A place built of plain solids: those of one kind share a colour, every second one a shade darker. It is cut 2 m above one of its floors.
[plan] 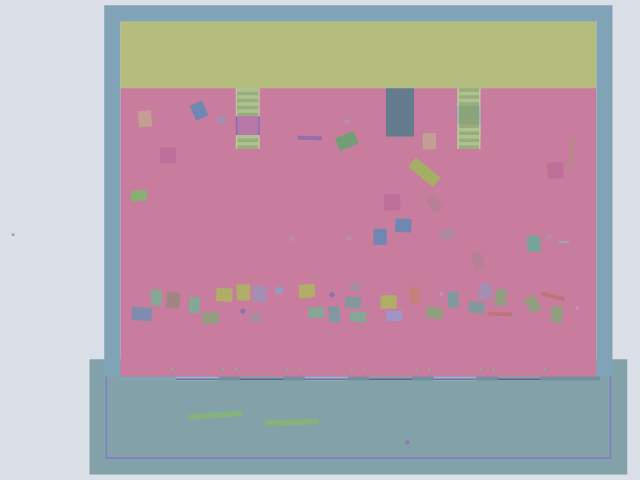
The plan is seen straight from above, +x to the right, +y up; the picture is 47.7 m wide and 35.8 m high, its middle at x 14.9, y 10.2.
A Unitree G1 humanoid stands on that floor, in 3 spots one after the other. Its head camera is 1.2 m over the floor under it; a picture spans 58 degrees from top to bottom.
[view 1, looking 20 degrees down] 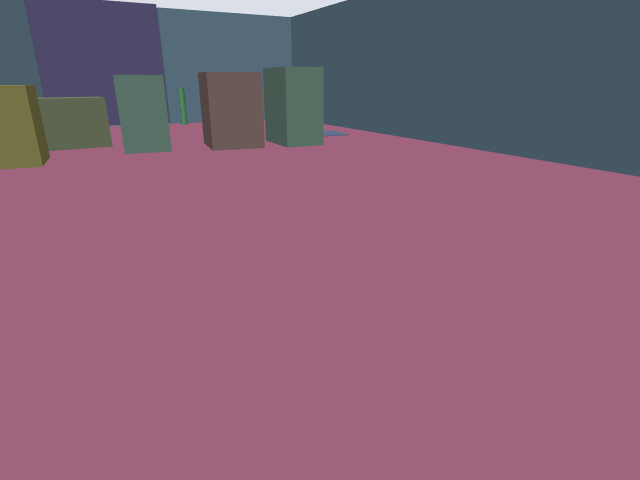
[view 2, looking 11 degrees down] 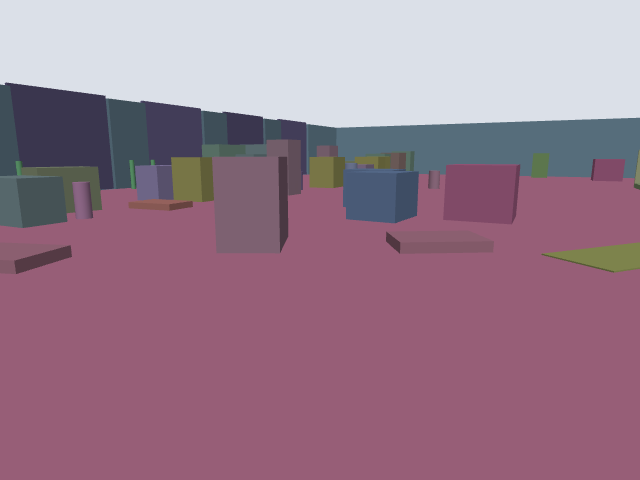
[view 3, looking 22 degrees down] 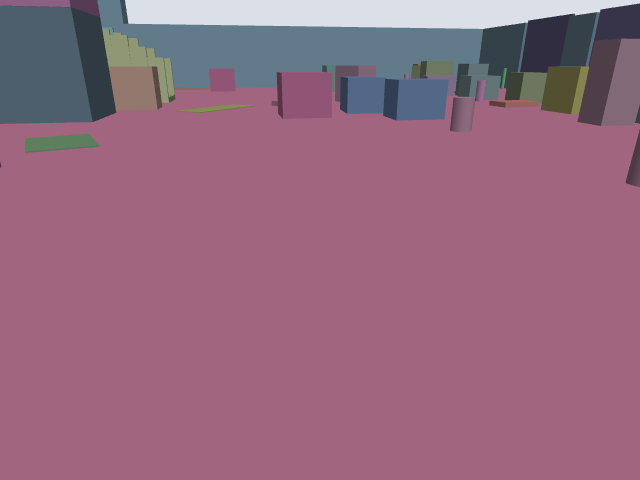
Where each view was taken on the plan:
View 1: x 6.56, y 14.36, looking -118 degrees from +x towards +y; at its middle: floor_hall_concrete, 3.51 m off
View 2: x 29.20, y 14.18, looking -152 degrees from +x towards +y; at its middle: floor_hall_concrete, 6.29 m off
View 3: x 8.96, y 14.59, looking -10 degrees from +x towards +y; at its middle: floor_hall_concrete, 3.20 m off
